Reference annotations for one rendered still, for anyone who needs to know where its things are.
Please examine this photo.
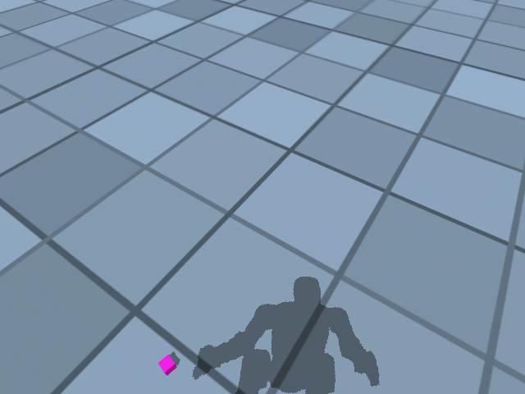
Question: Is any cube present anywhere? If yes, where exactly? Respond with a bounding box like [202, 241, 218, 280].
[158, 355, 177, 375]

